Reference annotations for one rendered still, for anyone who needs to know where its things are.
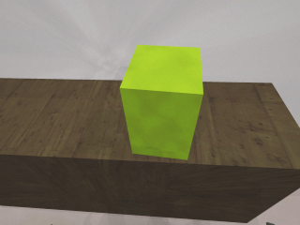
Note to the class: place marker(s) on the pedestal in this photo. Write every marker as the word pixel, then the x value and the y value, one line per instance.
pixel 64 145

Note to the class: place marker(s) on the carton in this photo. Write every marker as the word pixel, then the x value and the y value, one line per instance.
pixel 162 93

